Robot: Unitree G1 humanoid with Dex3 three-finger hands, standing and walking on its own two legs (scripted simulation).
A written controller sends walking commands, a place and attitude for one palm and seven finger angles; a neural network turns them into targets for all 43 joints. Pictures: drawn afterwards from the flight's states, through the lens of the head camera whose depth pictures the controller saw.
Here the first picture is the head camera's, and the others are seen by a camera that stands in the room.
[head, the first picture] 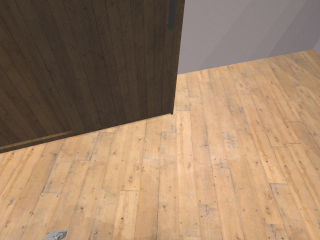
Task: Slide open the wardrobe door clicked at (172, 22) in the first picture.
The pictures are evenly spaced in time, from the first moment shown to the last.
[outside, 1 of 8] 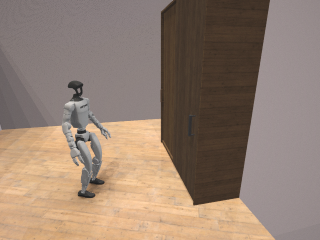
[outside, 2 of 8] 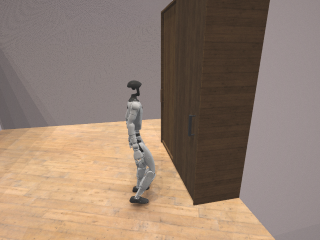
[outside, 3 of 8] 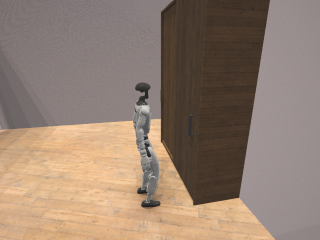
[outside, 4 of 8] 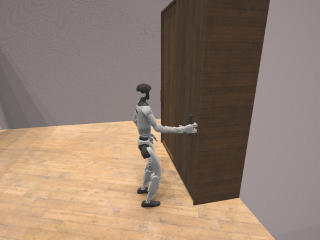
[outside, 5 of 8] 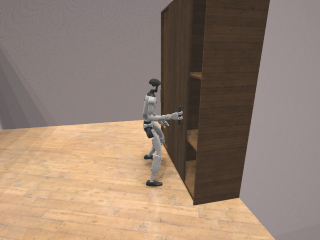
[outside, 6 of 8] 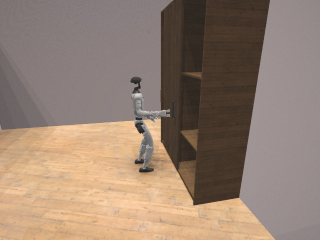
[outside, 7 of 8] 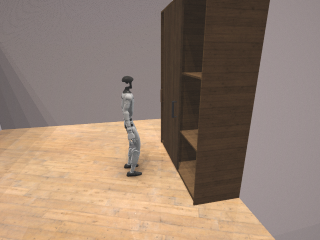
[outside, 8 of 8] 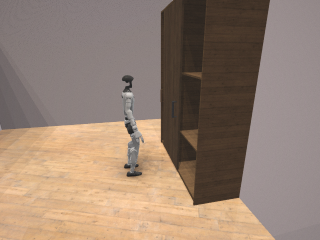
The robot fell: no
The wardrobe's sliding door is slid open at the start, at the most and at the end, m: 0.00 0.61 0.60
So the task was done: yes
